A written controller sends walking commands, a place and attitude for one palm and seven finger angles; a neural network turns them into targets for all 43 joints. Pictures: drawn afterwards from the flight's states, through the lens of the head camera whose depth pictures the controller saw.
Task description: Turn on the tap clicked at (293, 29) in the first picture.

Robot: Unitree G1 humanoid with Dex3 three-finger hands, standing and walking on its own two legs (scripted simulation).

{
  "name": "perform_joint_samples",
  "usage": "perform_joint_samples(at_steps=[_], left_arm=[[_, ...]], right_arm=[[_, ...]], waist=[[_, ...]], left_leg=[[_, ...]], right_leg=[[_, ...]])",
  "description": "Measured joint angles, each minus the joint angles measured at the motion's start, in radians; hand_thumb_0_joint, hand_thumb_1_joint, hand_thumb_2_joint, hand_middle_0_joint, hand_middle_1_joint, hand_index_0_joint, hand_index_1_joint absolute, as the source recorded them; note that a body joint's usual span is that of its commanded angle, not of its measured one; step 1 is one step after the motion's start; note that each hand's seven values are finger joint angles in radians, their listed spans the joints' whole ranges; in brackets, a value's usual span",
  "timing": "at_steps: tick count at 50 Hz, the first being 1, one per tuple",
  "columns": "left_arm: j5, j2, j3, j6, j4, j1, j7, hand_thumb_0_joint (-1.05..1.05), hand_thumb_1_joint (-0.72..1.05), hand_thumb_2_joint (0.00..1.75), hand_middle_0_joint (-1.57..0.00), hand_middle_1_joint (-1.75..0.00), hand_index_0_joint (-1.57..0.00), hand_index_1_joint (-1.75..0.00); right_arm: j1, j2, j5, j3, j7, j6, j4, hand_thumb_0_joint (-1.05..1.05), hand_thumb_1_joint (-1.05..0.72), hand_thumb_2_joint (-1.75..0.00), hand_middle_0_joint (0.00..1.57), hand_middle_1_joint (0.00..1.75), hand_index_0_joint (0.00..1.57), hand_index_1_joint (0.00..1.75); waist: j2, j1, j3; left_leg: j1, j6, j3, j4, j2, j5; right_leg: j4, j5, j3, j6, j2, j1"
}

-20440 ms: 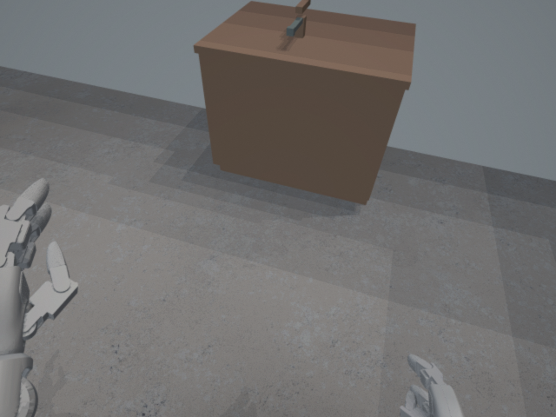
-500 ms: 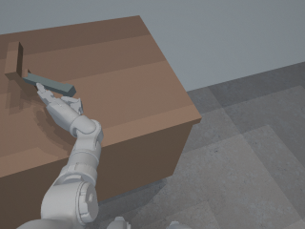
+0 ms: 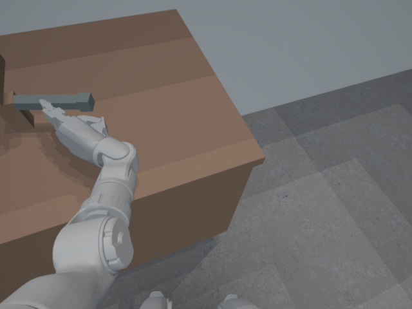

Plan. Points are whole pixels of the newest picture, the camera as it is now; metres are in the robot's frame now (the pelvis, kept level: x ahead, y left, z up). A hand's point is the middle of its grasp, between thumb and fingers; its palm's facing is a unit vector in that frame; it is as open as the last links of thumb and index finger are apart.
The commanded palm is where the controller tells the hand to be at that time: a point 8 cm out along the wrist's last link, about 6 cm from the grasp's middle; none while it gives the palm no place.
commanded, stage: push the lever round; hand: left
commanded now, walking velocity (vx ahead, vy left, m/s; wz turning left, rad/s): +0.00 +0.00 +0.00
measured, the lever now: (85, 102) +0.53 +0.22 +0.07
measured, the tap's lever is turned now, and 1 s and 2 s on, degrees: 72 86 86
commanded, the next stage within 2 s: lift the hand up off the lever in 0.24 s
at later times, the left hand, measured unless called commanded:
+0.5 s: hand (102, 114) +0.50 +0.18 +0.06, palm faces +0.80 -0.59 -0.12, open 7.9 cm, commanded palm +0.44 +0.19 +0.07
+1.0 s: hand (96, 112) +0.49 +0.19 +0.08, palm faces +0.80 -0.59 -0.11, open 7.8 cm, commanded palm +0.43 +0.20 +0.09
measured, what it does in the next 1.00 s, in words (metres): stands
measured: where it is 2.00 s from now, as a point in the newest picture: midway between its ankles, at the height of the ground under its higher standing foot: outside the picture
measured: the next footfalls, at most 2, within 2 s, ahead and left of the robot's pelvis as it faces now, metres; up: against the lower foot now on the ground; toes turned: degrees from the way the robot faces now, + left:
none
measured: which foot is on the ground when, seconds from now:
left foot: down 0.00-1.00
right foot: down 0.00-1.00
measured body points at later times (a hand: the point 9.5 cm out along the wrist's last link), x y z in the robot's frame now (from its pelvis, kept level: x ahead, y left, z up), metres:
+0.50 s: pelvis +0.00 +0.01 +0.00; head +0.10 +0.02 +0.44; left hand +0.46 +0.21 +0.07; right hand +0.01 -0.24 -0.13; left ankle +0.02 +0.14 -0.68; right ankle -0.02 -0.07 -0.68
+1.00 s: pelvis +0.01 +0.01 +0.01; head +0.08 +0.02 +0.45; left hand +0.45 +0.22 +0.09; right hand +0.03 -0.24 -0.12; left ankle +0.02 +0.14 -0.68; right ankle -0.02 -0.07 -0.68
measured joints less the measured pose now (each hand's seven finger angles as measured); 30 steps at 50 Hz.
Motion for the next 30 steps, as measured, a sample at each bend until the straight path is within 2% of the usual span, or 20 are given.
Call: perform_joint_samples(at_steps=[5,22,30], left_arm=[[0.0,0.013,0.021,0.0,0.002,-0.006,-0.006,0.02,0.9,0.9,-0.16,-0.15,-0.15,-0.15],[0.005,0.029,0.01,0.002,0.047,-0.064,0.015,0.02,0.9,0.9,-0.15,-0.15,-0.13,-0.14],[0.002,0.019,0.024,0.011,0.002,-0.03,0.002,0.02,0.9,0.9,-0.16,-0.15,-0.13,-0.14]], right_arm=[[0.016,-0.003,-0.001,0.0,0.002,0.002,-0.001,0.0,-0.91,-0.89,0.2,0.3,0.2,0.3],[0.026,-0.004,-0.012,-0.005,0.025,-0.005,0.021,0.0,-0.91,-0.89,0.2,0.3,0.2,0.3],[0.036,0.005,-0.012,-0.003,0.032,-0.005,0.01,0.0,-0.91,-0.89,0.2,0.3,0.2,0.3]], waist=[[-0.001,-0.007,0.0],[0.001,-0.021,0.002],[0.005,-0.018,0.002]], left_leg=[[0.0,0.001,0.002,-0.002,0.002,-0.003],[-0.026,0.009,0.0,0.014,0.0,-0.011],[-0.001,0.013,0.01,-0.006,0.005,-0.007]], right_leg=[[-0.005,0.0,0.002,0.002,0.002,0.0],[-0.006,0.0,0.001,0.011,0.001,-0.016],[-0.03,0.01,0.011,0.015,0.005,0.006]])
